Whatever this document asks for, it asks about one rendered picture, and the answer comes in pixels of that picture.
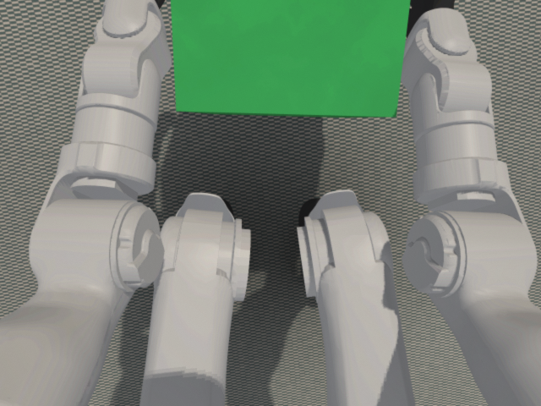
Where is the right robot upper arm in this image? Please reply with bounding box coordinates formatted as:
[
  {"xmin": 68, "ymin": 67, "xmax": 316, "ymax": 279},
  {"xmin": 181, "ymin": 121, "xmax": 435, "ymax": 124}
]
[{"xmin": 402, "ymin": 211, "xmax": 541, "ymax": 406}]

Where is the robot left shin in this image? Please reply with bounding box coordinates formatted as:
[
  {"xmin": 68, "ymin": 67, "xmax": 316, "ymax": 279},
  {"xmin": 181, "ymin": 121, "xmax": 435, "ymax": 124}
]
[{"xmin": 154, "ymin": 193, "xmax": 235, "ymax": 288}]

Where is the left robot upper arm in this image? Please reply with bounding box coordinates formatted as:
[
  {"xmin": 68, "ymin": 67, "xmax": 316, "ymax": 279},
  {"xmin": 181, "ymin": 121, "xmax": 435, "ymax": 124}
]
[{"xmin": 0, "ymin": 199, "xmax": 165, "ymax": 406}]

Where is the robot right forearm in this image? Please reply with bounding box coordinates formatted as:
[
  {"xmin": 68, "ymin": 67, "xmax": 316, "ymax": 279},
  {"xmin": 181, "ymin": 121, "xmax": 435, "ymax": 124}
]
[{"xmin": 401, "ymin": 8, "xmax": 538, "ymax": 274}]

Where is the left robot foot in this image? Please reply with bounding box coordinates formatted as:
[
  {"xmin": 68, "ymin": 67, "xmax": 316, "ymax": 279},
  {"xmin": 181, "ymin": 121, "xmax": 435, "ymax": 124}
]
[{"xmin": 223, "ymin": 199, "xmax": 234, "ymax": 217}]

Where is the right robot hand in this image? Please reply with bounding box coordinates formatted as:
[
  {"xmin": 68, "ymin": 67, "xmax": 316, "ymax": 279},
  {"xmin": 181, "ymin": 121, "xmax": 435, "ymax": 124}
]
[{"xmin": 407, "ymin": 0, "xmax": 455, "ymax": 37}]

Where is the carton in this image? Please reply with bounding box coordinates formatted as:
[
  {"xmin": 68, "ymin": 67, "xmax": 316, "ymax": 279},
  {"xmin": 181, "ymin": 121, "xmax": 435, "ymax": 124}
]
[{"xmin": 171, "ymin": 0, "xmax": 411, "ymax": 118}]

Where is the robot left forearm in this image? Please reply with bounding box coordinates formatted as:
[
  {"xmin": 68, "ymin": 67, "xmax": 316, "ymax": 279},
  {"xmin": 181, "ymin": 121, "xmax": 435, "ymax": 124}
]
[{"xmin": 29, "ymin": 0, "xmax": 172, "ymax": 273}]

